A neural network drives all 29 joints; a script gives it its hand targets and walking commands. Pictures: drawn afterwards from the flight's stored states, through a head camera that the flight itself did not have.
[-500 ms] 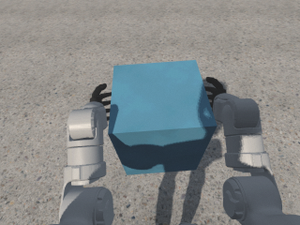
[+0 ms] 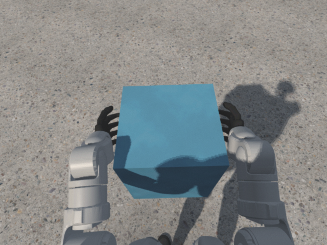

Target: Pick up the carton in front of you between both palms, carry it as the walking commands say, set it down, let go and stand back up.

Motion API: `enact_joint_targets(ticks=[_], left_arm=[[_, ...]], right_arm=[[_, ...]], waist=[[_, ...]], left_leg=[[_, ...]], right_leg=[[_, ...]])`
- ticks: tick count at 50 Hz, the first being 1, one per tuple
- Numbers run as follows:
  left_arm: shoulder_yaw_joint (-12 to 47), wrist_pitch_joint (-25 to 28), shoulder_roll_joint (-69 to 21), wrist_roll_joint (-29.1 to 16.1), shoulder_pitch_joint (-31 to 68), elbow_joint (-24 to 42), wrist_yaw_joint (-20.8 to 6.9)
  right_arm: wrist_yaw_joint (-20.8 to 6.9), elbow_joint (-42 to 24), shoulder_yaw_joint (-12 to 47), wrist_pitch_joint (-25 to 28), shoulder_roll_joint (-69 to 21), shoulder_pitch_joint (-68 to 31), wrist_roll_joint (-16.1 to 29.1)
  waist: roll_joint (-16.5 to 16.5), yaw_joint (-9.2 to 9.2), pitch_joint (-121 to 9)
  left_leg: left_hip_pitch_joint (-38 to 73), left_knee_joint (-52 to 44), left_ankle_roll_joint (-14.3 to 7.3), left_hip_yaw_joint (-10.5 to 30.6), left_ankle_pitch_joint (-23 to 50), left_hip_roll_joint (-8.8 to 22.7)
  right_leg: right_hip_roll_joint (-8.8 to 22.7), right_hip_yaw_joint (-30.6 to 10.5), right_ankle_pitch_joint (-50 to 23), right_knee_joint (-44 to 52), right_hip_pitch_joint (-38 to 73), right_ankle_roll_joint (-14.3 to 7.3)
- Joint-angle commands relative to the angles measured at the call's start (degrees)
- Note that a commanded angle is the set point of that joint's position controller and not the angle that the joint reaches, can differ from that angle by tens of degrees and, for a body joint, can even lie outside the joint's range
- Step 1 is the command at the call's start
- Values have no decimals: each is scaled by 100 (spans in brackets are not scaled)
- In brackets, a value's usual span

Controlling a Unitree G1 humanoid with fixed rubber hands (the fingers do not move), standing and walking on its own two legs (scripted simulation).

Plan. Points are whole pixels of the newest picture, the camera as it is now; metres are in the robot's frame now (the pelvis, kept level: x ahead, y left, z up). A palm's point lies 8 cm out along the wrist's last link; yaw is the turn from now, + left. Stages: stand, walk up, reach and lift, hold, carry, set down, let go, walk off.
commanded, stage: carry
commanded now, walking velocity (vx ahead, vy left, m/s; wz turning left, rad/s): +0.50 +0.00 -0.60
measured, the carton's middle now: (169, 147) +0.35 +0.00 +0.00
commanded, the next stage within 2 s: none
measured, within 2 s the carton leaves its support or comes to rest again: neither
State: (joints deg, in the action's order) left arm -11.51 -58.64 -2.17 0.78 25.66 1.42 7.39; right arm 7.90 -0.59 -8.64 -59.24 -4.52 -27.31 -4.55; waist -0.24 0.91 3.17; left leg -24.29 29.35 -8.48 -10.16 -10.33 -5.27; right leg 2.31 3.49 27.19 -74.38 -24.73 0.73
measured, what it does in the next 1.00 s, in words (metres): walks ahead, turning right: right foot, then left foot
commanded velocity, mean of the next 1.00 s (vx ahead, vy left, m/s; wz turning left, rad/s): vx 0.50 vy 0.00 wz -0.41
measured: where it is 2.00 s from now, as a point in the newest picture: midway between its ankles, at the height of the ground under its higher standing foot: (210, 93)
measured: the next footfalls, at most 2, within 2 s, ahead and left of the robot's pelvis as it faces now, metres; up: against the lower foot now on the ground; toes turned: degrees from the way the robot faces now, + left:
right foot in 0.38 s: +0.41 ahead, -0.17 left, +0.00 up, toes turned -18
left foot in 0.90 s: +0.79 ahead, -0.10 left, +0.00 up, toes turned -18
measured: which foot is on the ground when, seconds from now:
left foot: down 0.00-0.42, up 0.44-0.88, down 0.90-1.00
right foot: up 0.00-0.36, down 0.38-0.94, up 0.96-1.00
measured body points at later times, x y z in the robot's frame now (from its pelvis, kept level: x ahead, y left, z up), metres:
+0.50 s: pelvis +0.32 -0.10 +0.00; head +0.31 -0.10 +0.45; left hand +0.62 +0.00 +0.08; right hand +0.57 -0.30 +0.07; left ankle +0.18 +0.04 -0.61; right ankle +0.37 -0.16 -0.72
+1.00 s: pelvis +0.63 -0.14 +0.01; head +0.62 -0.12 +0.46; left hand +0.94 -0.13 +0.07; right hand +0.80 -0.40 +0.08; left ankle +0.75 -0.09 -0.72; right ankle +0.44 -0.16 -0.65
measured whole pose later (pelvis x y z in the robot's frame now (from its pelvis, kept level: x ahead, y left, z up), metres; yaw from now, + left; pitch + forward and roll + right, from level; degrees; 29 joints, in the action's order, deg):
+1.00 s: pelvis +0.63 -0.14 +0.01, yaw -28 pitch +4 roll +0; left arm -7.3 -69.5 -7.2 6.3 7.5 16.3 5.0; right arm 5.3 -14.0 -4.9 -68.2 -7.6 -8.2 -6.2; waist -2.3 0.8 -8.6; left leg -24.9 27.3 -2.9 -10.0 -6.9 2.5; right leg -2.3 -1.5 24.3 -57.0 -15.9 -2.6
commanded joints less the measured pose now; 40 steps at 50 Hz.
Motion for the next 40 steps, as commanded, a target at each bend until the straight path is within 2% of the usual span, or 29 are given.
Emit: enact_joint_targets(ticks=[1,2,5,8,10,13,16,18,19,20,21,22,23,24,25,26,28,31,33,37,40], left_arm=[[4342,-197,-5636,-2102,3487,702,-1466],[4315,-253,-5656,-2035,3301,695,-1445],[4291,-433,-5720,-1841,2745,686,-1412],[4363,-586,-5775,-1705,2405,824,-1423],[4434,-685,-5793,-1669,2293,993,-1448],[4538,-837,-5759,-1695,2093,1246,-1516],[4545,-979,-5629,-1704,1774,1466,-1579],[4529,-1046,-5564,-1690,1442,1605,-1603],[4523,-1072,-5555,-1676,1406,1716,-1623],[4507,-1112,-5524,-1660,1453,1740,-1645],[4441,-1092,-5498,-1652,1353,1501,-1677],[4479,-1105,-5574,-1744,1223,1587,-1696],[4532,-1095,-5692,-1805,1321,1669,-1697],[4560,-1071,-5820,-1819,1328,1717,-1698],[4602,-1048,-5910,-1844,1390,1803,-1702],[4626,-1032,-5966,-1874,1381,1824,-1710],[4607,-989,-5981,-1858,1161,1816,-1741],[4575,-926,-5912,-1833,875,1798,-1793],[4560,-897,-5837,-1822,803,1892,-1808],[4493,-920,-5563,-1754,677,2153,-1762],[4444,-1010,-5352,-1662,523,2102,-1719]], right_arm=[[-1384,-890,4382,-59,-5775,-3481,2490],[-1395,-1009,4377,-122,-5769,-3468,2526],[-1476,-1114,4243,-354,-5694,-2971,2432],[-1613,-1095,4065,-565,-5616,-2334,2236],[-1697,-1115,3976,-674,-5552,-2006,2125],[-1759,-1250,3916,-794,-5421,-1614,1996],[-1767,-1426,3909,-900,-5384,-1258,1947],[-1782,-1617,3906,-965,-5340,-1057,1960],[-1794,-1692,3937,-988,-5320,-1022,1968],[-1803,-1803,3987,-1025,-5265,-1304,1988],[-1786,-1970,4064,-1111,-5275,-1342,2057],[-1767,-1890,4090,-1100,-5233,-1281,2053],[-1768,-1891,4108,-1069,-5382,-1267,2062],[-1776,-1886,4150,-1040,-5523,-1245,2090],[-1781,-1866,4194,-1007,-5619,-1192,2120],[-1775,-1836,4236,-970,-5689,-1110,2133],[-1752,-1772,4293,-899,-5798,-874,2094],[-1707,-1812,4408,-809,-5844,-682,2043],[-1679,-1971,4483,-775,-5819,-697,2072],[-1625,-2378,4555,-813,-5571,-764,2156],[-1614,-2357,4505,-932,-5332,-623,2131]], waist=[[-159,19,-3265],[-127,1,-3201],[375,2,-2907],[800,-14,-2551],[939,-9,-2253],[1007,15,-1810],[1123,-19,-1738],[1167,-139,-2087],[887,-212,-2299],[59,-313,-2568],[-1525,-291,-2948],[-994,-255,-2716],[-690,-244,-2743],[-126,-216,-2575],[107,-183,-2506],[103,-139,-2522],[-233,-139,-2441],[-443,-154,-2194],[-466,-161,-2089],[-591,-189,-2003],[-628,-216,-1844]], left_leg=[[3862,-946,-529,2419,2877,2258],[3610,-1075,-392,2127,2830,2200],[3534,-1313,-77,1373,3301,2014],[3545,-1392,301,678,3542,1798],[3453,-1526,434,351,3447,1721],[3404,-1619,522,-48,3548,1722],[3409,-998,680,-407,4943,1889],[3052,199,870,-699,5420,1895],[2401,1118,968,-671,4540,1760],[1193,2525,1098,-392,2621,1608],[-833,4419,1361,-48,-1163,480],[-1656,5174,1217,809,-1742,586],[-1761,5326,1063,1128,-1538,893],[-1590,4889,998,1176,-1235,1171],[-1392,4379,1018,1215,-1050,1330],[-1065,3935,1070,1154,-842,1419],[-842,3179,1194,899,-639,1331],[-1246,2174,1424,705,-353,1305],[-1478,1635,1493,627,75,1280],[-1547,1069,1452,568,538,1157],[-1410,563,1365,530,653,966]], right_leg=[[423,-468,-408,572,-1610,15],[379,-362,-493,962,-1397,50],[209,2,-943,1971,-1385,135],[140,260,-1630,2809,-1385,84],[86,421,-2053,3335,-1297,20],[-43,699,-2545,4083,-1071,-128],[-326,1030,-2734,4488,-301,-346],[-706,1335,-2408,4817,1008,-471],[-668,1067,-2244,5089,1982,-566],[373,-498,-2127,4914,3038,-920],[1742,-3497,-1988,5638,4318,-2053],[1776,-3623,-2804,5880,4310,-2110],[1631,-3019,-3508,5689,4058,-1992],[1473,-2419,-3850,5673,3437,-1716],[1326,-2059,-3543,5789,2944,-1488],[1151,-1703,-3010,5959,2533,-1281],[908,-1337,-2542,6261,2099,-1242],[811,-1336,-2713,6439,2248,-1348],[699,-1298,-3139,6368,2492,-1281],[607,-1311,-3841,6132,2749,-1177],[613,-1369,-4619,5856,2900,-1134]])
